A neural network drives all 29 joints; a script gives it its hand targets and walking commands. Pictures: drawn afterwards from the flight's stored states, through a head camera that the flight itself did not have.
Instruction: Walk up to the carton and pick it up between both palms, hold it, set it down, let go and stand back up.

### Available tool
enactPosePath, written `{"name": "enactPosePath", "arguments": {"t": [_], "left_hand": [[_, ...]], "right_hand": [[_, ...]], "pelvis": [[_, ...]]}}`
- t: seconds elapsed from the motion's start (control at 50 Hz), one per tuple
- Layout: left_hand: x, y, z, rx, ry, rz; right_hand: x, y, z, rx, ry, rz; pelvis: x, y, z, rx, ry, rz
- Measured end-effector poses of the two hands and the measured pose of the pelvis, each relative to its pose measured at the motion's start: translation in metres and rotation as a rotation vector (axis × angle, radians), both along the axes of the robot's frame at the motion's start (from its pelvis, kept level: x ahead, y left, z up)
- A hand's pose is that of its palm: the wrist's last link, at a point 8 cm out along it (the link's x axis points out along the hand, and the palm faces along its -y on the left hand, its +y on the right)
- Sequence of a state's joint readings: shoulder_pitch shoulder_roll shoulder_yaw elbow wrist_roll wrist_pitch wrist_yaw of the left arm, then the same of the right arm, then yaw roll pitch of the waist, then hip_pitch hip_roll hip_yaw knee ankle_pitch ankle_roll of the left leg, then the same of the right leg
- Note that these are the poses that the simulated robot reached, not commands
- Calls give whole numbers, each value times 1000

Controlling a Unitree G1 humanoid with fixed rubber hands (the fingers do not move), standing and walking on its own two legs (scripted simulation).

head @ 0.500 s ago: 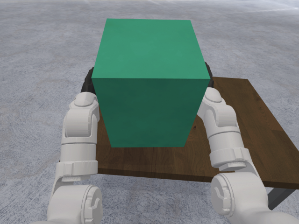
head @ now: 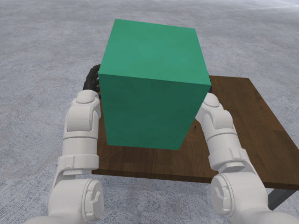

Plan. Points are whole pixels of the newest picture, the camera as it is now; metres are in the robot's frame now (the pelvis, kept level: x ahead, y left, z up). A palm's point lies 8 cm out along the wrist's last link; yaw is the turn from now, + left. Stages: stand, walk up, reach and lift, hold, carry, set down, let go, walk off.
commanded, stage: hold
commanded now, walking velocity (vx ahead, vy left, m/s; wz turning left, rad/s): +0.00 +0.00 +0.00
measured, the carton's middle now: (149, 89) +0.39 +0.01 +0.21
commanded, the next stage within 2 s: none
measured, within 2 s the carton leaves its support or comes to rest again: neither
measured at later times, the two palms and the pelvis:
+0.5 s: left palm (87, 96) +0.34 +0.16 +0.22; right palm (205, 90) +0.37 -0.13 +0.23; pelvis -0.01 +0.00 +0.00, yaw +0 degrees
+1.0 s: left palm (92, 94) +0.36 +0.16 +0.21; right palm (203, 96) +0.38 -0.13 +0.20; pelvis +0.00 +0.00 +0.00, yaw +0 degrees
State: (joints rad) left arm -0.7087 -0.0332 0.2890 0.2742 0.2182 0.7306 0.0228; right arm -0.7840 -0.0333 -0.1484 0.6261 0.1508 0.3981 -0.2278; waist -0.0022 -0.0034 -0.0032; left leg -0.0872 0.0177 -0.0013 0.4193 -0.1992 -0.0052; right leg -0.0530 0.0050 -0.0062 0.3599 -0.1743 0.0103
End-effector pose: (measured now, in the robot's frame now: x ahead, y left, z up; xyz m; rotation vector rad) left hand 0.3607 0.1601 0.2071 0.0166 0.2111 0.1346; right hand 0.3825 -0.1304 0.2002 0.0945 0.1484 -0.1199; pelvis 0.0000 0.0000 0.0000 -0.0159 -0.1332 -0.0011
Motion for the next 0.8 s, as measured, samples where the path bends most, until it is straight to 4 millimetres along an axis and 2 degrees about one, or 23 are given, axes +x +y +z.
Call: {"name": "enactPosePath", "arguments": {"t": [0.1,0.2,0.3,0.54,0.66,0.8], "left_hand": [[3,0,-4,9,7,-1],[-1,0,-1,23,-17,3],[-8,2,7,22,-38,9],[-25,2,10,17,-32,7],[-26,2,12,-2,-19,4],[-17,0,0,-14,25,-6]], "right_hand": [[4,0,2,-1,5,0],[4,1,13,3,-21,9],[-1,2,23,-1,-44,16],[-18,3,26,-4,-40,19],[-22,2,17,-4,-24,13],[-18,0,-1,-18,22,0]], "pelvis": [[4,0,0,0,6,0],[6,0,0,0,8,0],[4,0,0,0,2,0],[-9,0,0,0,-18,0],[-14,0,-1,0,-25,0],[-13,0,-1,0,-23,0]]}}
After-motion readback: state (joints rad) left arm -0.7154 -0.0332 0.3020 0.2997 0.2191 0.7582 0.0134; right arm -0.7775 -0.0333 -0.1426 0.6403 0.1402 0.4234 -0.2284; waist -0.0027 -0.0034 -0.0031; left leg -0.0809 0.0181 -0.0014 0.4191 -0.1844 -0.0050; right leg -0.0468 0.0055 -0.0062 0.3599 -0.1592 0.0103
